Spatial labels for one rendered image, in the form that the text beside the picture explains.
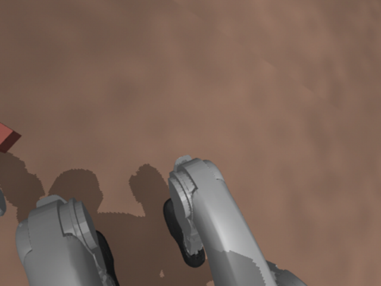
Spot small box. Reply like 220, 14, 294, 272
0, 122, 21, 153

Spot right robot foot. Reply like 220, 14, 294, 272
163, 198, 205, 268

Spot right robot hand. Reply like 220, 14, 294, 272
266, 260, 307, 286

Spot left robot foot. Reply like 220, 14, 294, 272
96, 230, 120, 286

